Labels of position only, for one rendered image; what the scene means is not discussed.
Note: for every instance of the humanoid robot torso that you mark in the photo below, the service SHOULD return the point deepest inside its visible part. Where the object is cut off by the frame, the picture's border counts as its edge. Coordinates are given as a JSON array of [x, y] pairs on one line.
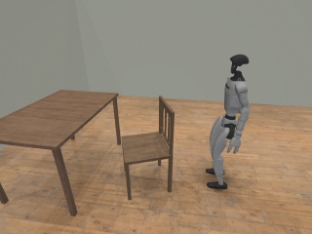
[[231, 104]]

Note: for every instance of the left robot hand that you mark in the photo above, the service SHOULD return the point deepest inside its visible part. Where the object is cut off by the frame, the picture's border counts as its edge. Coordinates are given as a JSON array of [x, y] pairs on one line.
[[235, 141]]

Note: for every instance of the table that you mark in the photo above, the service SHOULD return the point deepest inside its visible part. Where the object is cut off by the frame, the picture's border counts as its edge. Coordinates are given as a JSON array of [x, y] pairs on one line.
[[50, 122]]

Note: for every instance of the robot left upper arm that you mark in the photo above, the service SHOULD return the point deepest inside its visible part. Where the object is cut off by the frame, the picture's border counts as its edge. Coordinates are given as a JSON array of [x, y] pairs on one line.
[[241, 90]]

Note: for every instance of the chair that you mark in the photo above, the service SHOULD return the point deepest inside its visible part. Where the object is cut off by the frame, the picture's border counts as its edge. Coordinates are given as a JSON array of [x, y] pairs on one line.
[[150, 147]]

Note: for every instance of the robot left forearm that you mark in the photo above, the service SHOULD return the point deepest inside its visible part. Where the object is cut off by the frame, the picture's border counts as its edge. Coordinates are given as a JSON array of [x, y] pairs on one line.
[[241, 123]]

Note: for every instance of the robot right foot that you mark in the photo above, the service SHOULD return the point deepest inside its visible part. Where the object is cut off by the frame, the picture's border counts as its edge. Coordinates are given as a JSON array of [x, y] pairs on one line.
[[212, 171]]

